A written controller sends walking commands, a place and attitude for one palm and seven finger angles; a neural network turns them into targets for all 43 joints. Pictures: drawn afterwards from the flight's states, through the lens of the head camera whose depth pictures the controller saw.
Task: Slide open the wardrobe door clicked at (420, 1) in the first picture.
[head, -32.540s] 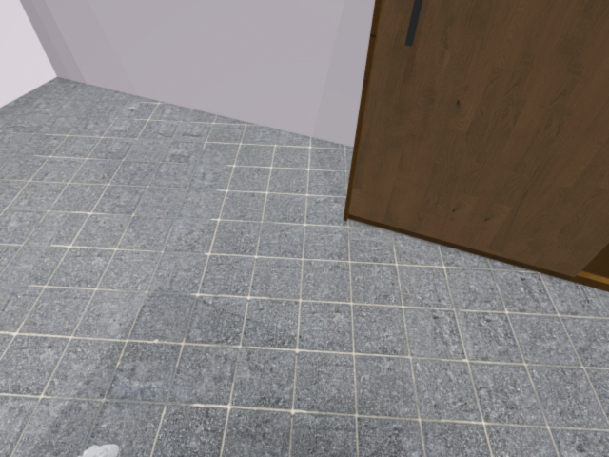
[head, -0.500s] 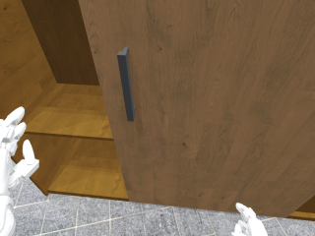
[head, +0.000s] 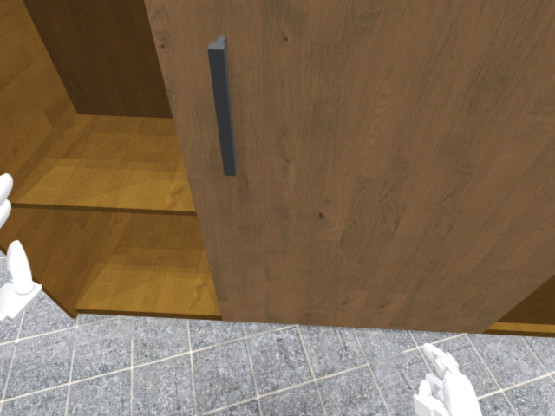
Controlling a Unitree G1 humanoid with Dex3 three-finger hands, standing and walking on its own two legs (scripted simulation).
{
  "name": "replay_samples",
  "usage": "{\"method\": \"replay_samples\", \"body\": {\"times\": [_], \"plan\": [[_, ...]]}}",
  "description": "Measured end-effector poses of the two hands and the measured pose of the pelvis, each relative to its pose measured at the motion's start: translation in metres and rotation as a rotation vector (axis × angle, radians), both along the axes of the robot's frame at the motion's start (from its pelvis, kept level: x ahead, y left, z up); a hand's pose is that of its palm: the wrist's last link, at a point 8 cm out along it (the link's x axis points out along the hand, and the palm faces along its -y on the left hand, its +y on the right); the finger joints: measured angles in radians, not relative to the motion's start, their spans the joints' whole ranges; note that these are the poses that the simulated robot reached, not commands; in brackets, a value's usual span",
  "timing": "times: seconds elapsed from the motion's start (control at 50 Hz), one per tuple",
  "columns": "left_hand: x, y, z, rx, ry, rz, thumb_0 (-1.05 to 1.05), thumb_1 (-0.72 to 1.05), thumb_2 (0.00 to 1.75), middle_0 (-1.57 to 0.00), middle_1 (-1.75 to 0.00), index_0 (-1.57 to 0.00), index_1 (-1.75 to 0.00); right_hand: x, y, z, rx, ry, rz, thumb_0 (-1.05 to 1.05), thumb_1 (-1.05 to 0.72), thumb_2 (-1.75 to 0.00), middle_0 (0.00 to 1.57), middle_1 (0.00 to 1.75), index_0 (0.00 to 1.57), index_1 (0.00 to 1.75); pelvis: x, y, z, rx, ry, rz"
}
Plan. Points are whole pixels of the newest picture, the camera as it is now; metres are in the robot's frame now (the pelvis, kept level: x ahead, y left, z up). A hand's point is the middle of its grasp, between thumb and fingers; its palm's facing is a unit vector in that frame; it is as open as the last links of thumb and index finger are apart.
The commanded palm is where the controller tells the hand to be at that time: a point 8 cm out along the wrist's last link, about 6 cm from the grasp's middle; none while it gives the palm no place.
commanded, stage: step back with the hand held close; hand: left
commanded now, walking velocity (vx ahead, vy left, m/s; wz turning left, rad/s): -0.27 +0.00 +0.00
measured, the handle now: (226, 112) +0.52 +0.13 +0.17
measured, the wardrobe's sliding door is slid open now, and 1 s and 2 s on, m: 0.56 0.56 0.56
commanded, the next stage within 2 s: stop stepping back and stand still in 0.74 s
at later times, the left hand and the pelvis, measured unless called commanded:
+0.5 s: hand out of the picture +0.15 +0.28 +0.16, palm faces +0.45 -0.76 -0.46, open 7.4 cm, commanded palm +0.07 +0.31 +0.18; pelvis -0.05 +0.01 -0.01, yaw +3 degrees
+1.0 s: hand out of the picture +0.08 +0.27 +0.16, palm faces +0.32 -0.83 -0.45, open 7.4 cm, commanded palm +0.03 +0.31 +0.18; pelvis -0.13 +0.02 +0.00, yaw -3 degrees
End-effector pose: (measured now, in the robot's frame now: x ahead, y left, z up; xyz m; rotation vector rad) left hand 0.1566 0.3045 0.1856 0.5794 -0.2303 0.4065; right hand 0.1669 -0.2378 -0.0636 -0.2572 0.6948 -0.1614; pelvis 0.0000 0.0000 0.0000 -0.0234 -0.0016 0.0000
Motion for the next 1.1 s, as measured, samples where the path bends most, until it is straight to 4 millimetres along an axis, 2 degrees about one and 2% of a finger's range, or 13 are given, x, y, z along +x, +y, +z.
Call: {"method": "replay_samples", "body": {"times": [0.18, 0.32, 0.4, 0.5, 0.6, 0.68, 0.74, 0.82, 0.9, 0.94, 1.0, 1.06, 1.1], "plan": [[-0.021, 0.0, -0.004, 0.012, -0.059, 0.002, 0.01, 0.88, 0.9, -0.21, -0.31, -0.21, -0.3, -0.026, 0.004, -0.007, -0.021, 0.015, 0.029, 0.01, -0.9, -0.89, 0.2, 0.3, 0.2, 0.3, -0.018, -0.001, -0.005, -0.008, -0.005, 0.036], [-0.041, -0.002, 0.001, 0.051, -0.075, 0.023, 0.01, 0.88, 0.9, -0.21, -0.31, -0.21, -0.3, -0.03, 0.0, -0.012, -0.011, 0.012, 0.061, 0.01, -0.9, -0.89, 0.2, 0.3, 0.2, 0.3, -0.028, -0.009, -0.008, -0.004, -0.005, 0.051], [-0.047, -0.003, -0.001, 0.011, -0.1, -0.005, 0.01, 0.88, 0.9, -0.21, -0.31, -0.21, -0.3, -0.034, -0.001, -0.009, -0.035, 0.029, 0.064, 0.01, -0.9, -0.89, 0.2, 0.3, 0.2, 0.3, -0.036, -0.004, -0.008, -0.003, 0.004, 0.05], [-0.053, 0.009, -0.004, 0.03, -0.094, -0.035, 0.01, 0.88, 0.9, -0.21, -0.31, -0.21, -0.3, -0.043, 0.004, 0.001, -0.065, 0.001, 0.034, 0.01, -0.9, -0.89, 0.2, 0.3, 0.2, 0.3, -0.051, 0.006, -0.008, -0.017, 0.001, 0.051], [-0.068, 0.024, 0.003, 0.025, -0.075, 0.012, 0.01, 0.88, 0.9, -0.21, -0.31, -0.21, -0.3, -0.054, 0.017, 0.011, -0.039, -0.021, 0.045, 0.01, -0.9, -0.89, 0.2, 0.3, 0.2, 0.3, -0.06, 0.007, 0.003, -0.057, 0.04, 0.046], [-0.077, 0.015, 0.003, -0.027, -0.075, 0.003, 0.02, 0.89, 0.9, -0.21, -0.3, -0.21, -0.3, -0.062, 0.024, 0.011, -0.015, -0.013, 0.081, 0.01, -0.9, -0.89, 0.2, 0.3, 0.2, 0.3, -0.071, 0.004, 0.007, -0.046, 0.084, -0.001], [-0.076, -0.002, 0.0, -0.016, -0.078, -0.065, 0.02, 0.89, 0.9, -0.21, -0.3, -0.21, -0.3, -0.07, 0.024, 0.003, -0.007, -0.011, 0.093, 0.01, -0.9, -0.89, 0.2, 0.3, 0.2, 0.3, -0.092, -0.001, 0.001, -0.014, 0.089, -0.048], [-0.077, -0.022, 0.001, -0.012, -0.057, -0.178, 0.02, 0.89, 0.9, -0.21, -0.3, -0.21, -0.3, -0.093, 0.016, 0.002, 0.015, -0.022, 0.037, 0.01, -0.9, -0.89, 0.2, 0.3, 0.21, 0.3, -0.121, -0.003, 0.0, -0.031, 0.059, -0.06], [-0.096, -0.027, 0.005, 0.01, -0.044, -0.252, 0.01, 0.88, 0.9, -0.21, -0.31, -0.21, -0.3, -0.129, 0.001, 0.011, 0.003, -0.037, -0.056, 0.01, -0.9, -0.89, 0.2, 0.3, 0.21, 0.3, -0.131, -0.001, -0.001, -0.029, 0.034, -0.059], [-0.107, -0.019, 0.003, 0.011, -0.036, -0.242, 0.01, 0.88, 0.9, -0.21, -0.31, -0.21, -0.3, -0.149, -0.007, 0.014, -0.029, -0.031, -0.096, 0.01, -0.9, -0.89, 0.2, 0.3, 0.21, 0.3, -0.128, 0.004, -0.002, -0.021, 0.028, -0.071], [-0.115, 0.005, -0.004, -0.012, -0.05, -0.178, 0.01, 0.88, 0.9, -0.22, -0.31, -0.22, -0.3, -0.174, -0.015, 0.01, -0.094, 0.003, -0.139, 0.01, -0.9, -0.89, 0.2, 0.3, 0.2, 0.3, -0.125, 0.015, -0.005, -0.029, 0.022, -0.059], [-0.116, 0.03, -0.016, -0.082, -0.057, -0.081, 0.01, 0.88, 0.9, -0.22, -0.31, -0.22, -0.3, -0.195, -0.013, 0.009, -0.121, 0.049, -0.155, 0.01, -0.9, -0.89, 0.2, 0.3, 0.2, 0.3, -0.131, 0.024, -0.001, -0.018, 0.009, -0.06], [-0.116, 0.037, -0.019, -0.127, -0.048, -0.038, 0.01, 0.88, 0.9, -0.21, -0.31, -0.21, -0.3, -0.205, -0.005, 0.012, -0.118, 0.059, -0.144, 0.01, -0.9, -0.89, 0.2, 0.3, 0.2, 0.3, -0.138, 0.028, 0.005, -0.021, 0.006, -0.06]]}}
